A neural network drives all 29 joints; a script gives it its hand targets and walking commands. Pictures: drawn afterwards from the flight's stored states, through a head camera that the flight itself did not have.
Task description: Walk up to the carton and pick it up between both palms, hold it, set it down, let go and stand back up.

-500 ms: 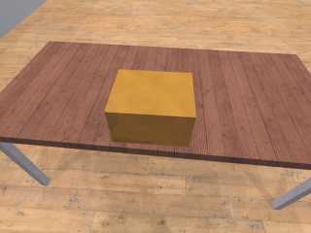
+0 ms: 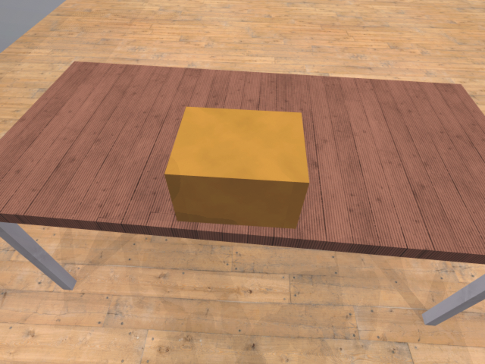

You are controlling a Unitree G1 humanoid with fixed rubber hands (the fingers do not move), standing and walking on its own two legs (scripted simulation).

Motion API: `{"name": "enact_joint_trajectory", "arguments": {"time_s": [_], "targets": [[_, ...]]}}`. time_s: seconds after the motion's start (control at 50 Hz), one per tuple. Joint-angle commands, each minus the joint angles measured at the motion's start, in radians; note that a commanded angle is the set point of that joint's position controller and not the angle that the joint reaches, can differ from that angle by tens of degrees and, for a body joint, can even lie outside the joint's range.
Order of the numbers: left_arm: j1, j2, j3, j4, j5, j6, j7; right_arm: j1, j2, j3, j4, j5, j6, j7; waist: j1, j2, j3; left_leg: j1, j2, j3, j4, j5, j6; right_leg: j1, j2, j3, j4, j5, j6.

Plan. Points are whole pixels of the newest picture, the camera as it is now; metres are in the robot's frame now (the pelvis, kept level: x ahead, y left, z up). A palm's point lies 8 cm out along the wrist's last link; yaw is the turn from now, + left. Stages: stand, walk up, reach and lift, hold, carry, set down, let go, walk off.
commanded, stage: reach and lift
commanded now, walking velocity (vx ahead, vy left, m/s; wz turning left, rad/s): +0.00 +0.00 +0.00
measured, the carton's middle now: (239, 166) +0.56 +0.01 -0.06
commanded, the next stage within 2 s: none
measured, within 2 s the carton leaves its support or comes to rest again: neither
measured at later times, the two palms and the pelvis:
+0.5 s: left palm out of the picture +0.13 +0.16 -0.12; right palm out of the picture +0.13 -0.20 -0.13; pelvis -0.03 -0.04 +0.00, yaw -1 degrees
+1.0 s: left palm out of the picture +0.12 +0.23 -0.10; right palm out of the picture +0.12 -0.20 -0.10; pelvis -0.03 -0.02 +0.00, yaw +0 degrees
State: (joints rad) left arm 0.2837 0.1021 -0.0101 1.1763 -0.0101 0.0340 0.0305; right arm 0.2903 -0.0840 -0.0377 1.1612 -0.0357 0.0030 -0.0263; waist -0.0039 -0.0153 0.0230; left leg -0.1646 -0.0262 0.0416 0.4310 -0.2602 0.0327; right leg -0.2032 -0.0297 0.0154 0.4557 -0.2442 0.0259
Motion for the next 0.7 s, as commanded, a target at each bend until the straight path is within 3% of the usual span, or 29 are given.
{"name": "enact_joint_trajectory", "arguments": {"time_s": [0.0, 0.02, 0.04, 0.06, 0.1, 0.12, 0.16, 0.18, 0.22, 0.24, 0.26, 0.28, 0.3, 0.34, 0.4, 0.44, 0.48, 0.54, 0.58, 0.6, 0.64, 0.68], "targets": [[-0.615, 0.275, -0.053, -0.353, -0.067, 0.152, -0.004, -0.518, -0.224, -0.211, -0.348, -0.144, 0.100, 0.103, -0.027, -0.117, -0.159, -0.454, 0.034, 0.100, -0.068, -0.161, -0.012, -0.021, -0.001, -0.082, 0.179, -0.103, -0.040], [-0.631, 0.217, -0.030, -0.391, -0.064, 0.197, 0.017, -0.457, -0.174, -0.157, -0.413, -0.118, 0.132, 0.120, -0.003, -0.034, -0.173, -0.500, 0.040, 0.096, -0.037, -0.161, -0.011, -0.033, -0.021, -0.077, 0.206, -0.067, -0.056], [-0.643, 0.210, -0.017, -0.425, -0.075, 0.257, 0.028, -0.461, -0.147, -0.135, -0.387, -0.103, 0.155, 0.123, -0.005, 0.035, -0.201, -0.548, 0.061, 0.070, 0.019, -0.107, -0.007, -0.117, -0.045, -0.064, 0.250, 0.015, -0.068], [-0.661, 0.206, -0.010, -0.450, -0.114, 0.343, 0.019, -0.479, -0.112, -0.117, -0.360, -0.082, 0.192, 0.112, -0.011, 0.060, -0.297, -0.557, 0.076, 0.044, 0.081, -0.048, -0.005, -0.192, -0.056, -0.052, 0.308, 0.065, -0.073], [-0.642, 0.124, -0.020, -0.470, -0.148, 0.531, -0.027, -0.460, -0.015, -0.028, -0.270, 0.057, 0.301, 0.095, -0.022, 0.123, -0.469, -0.493, 0.085, 0.002, 0.243, 0.316, -0.032, -0.369, -0.044, -0.026, 0.354, 0.245, -0.093], [-0.601, 0.058, -0.016, -0.449, -0.141, 0.581, -0.054, -0.459, 0.021, 0.024, -0.298, 0.130, 0.367, 0.078, -0.021, 0.148, -0.537, -0.442, 0.087, -0.026, 0.281, 0.376, -0.061, -0.398, -0.027, -0.022, 0.354, 0.208, -0.116], [-0.402, -0.023, -0.019, -0.353, -0.120, 0.611, -0.113, -0.313, -0.001, 0.100, -0.347, 0.244, 0.470, 0.019, -0.052, 0.114, -0.693, -0.390, 0.088, -0.070, 0.351, 0.501, -0.123, -0.374, 0.026, -0.021, 0.354, 0.274, -0.143], [-0.289, -0.028, -0.004, -0.392, -0.097, 0.608, -0.150, -0.210, -0.052, 0.114, -0.399, 0.282, 0.489, -0.017, -0.068, 0.091, -0.748, -0.310, 0.086, -0.080, 0.350, 0.534, -0.136, -0.295, 0.058, -0.008, 0.304, 0.332, -0.143], [-0.182, 0.030, 0.091, -0.645, 0.080, 0.638, -0.192, -0.165, -0.130, 0.080, -0.506, 0.320, 0.438, -0.099, -0.031, 0.077, -0.659, -0.045, 0.108, -0.118, 0.222, 0.482, -0.119, -0.156, 0.099, 0.028, 0.150, 0.376, -0.127], [-0.203, 0.067, 0.104, -0.779, 0.170, 0.674, -0.195, -0.254, -0.142, 0.033, -0.492, 0.298, 0.362, -0.134, -0.004, 0.119, -0.511, 0.072, 0.124, -0.130, 0.159, 0.475, -0.098, -0.155, 0.110, 0.020, 0.087, 0.341, -0.142], [-0.228, 0.116, 0.147, -0.850, 0.220, 0.696, -0.193, -0.318, -0.136, 0.012, -0.427, 0.273, 0.266, -0.157, 0.006, 0.148, -0.364, 0.074, 0.135, -0.140, 0.059, 0.314, -0.076, -0.087, 0.120, 0.016, 0.046, 0.217, -0.157], [-0.214, 0.115, 0.156, -0.861, 0.233, 0.697, -0.176, -0.363, -0.144, 0.006, -0.408, 0.220, 0.171, -0.175, 0.002, 0.171, -0.236, -0.045, 0.119, -0.139, 0.011, 0.270, -0.067, -0.059, 0.134, -0.001, 0.046, 0.206, -0.167], [-0.248, 0.134, 0.182, -0.906, 0.228, 0.673, -0.153, -0.434, -0.126, -0.008, -0.435, 0.171, 0.099, -0.179, -0.006, 0.145, -0.196, 0.016, 0.086, -0.113, -0.029, 0.154, -0.063, -0.114, 0.126, -0.001, -0.004, 0.134, -0.148], [-0.286, 0.166, 0.200, -0.854, 0.197, 0.581, -0.096, -0.454, -0.068, 0.010, -0.456, 0.067, -0.009, -0.138, 0.030, 0.048, -0.079, -0.117, 0.063, -0.024, -0.106, 0.057, -0.034, 0.017, 0.096, 0.000, -0.038, 0.088, -0.094], [-0.392, 0.193, 0.173, -0.707, 0.127, 0.451, -0.058, -0.475, 0.015, -0.001, -0.481, -0.029, -0.040, -0.065, 0.049, -0.055, -0.061, -0.101, 0.044, 0.039, -0.066, -0.011, -0.028, -0.007, 0.039, 0.025, -0.097, 0.006, -0.033], [-0.497, 0.227, 0.173, -0.657, 0.097, 0.403, -0.048, -0.459, 0.079, -0.020, -0.518, -0.058, -0.013, -0.060, 0.043, -0.094, -0.103, -0.164, 0.044, 0.057, 0.001, -0.018, -0.008, -0.018, -0.015, 0.081, -0.093, -0.035, 0.001], [-0.575, 0.252, 0.166, -0.626, 0.060, 0.358, -0.049, -0.413, 0.122, -0.020, -0.544, -0.053, 0.030, -0.076, 0.032, -0.106, -0.195, -0.245, 0.053, 0.051, 0.062, 0.031, 0.005, 0.021, -0.060, 0.157, -0.053, 0.042, 0.041], [-0.577, 0.298, 0.167, -0.623, 0.001, 0.295, -0.083, -0.358, 0.111, 0.015, -0.569, 0.019, 0.066, -0.113, -0.001, -0.059, -0.406, -0.328, 0.047, 0.036, 0.094, 0.126, 0.024, 0.168, -0.102, 0.198, 0.074, 0.450, 0.083], [-0.518, 0.319, 0.170, -0.638, -0.023, 0.258, -0.117, -0.325, 0.078, 0.054, -0.582, 0.082, 0.055, -0.131, -0.008, 0.010, -0.529, -0.294, 0.038, 0.028, 0.098, 0.251, 0.016, 0.222, -0.094, 0.187, 0.123, 0.682, 0.076], [-0.477, 0.330, 0.170, -0.646, -0.030, 0.246, -0.133, -0.306, 0.065, 0.079, -0.590, 0.114, 0.045, -0.138, -0.005, 0.041, -0.559, -0.252, 0.035, 0.024, 0.097, 0.313, 0.008, 0.228, -0.083, 0.174, 0.123, 0.733, 0.062], [-0.385, 0.348, 0.167, -0.646, -0.041, 0.236, -0.157, -0.253, 0.043, 0.125, -0.602, 0.167, 0.031, -0.150, 0.009, 0.074, -0.537, -0.147, 0.037, 0.012, 0.078, 0.392, -0.011, 0.217, -0.054, 0.143, 0.075, 0.710, 0.028], [-0.294, 0.344, 0.161, -0.640, -0.039, 0.240, -0.169, -0.190, 0.020, 0.157, -0.606, 0.200, 0.026, -0.156, 0.026, 0.074, -0.432, -0.038, 0.043, 0.005, 0.039, 0.415, -0.032, 0.173, -0.023, 0.098, -0.014, 0.569, -0.004]]}}
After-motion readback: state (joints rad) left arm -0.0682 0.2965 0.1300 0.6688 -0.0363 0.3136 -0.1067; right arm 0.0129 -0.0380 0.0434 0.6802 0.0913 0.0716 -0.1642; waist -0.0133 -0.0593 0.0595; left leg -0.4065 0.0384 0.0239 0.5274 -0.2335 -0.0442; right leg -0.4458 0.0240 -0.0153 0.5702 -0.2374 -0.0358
